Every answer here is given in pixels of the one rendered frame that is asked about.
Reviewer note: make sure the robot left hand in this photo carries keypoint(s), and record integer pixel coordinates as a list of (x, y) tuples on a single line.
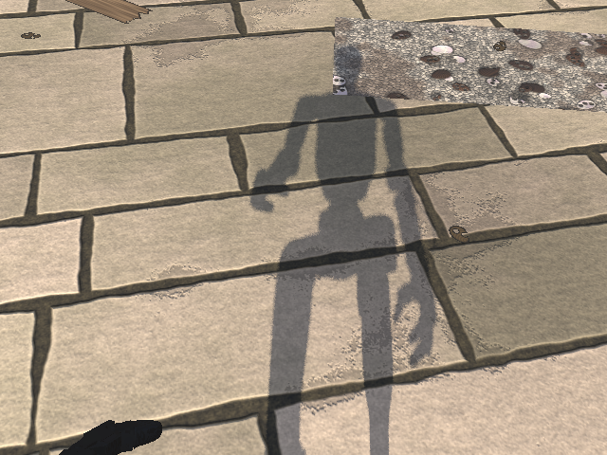
[(111, 439)]

